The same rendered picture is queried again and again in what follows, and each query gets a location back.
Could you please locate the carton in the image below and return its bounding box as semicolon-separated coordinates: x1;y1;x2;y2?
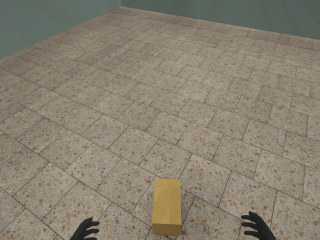
152;178;182;236

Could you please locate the robot left hand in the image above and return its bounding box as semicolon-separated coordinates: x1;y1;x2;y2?
70;217;100;240

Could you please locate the robot right hand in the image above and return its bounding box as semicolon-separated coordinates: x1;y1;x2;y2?
241;211;276;240

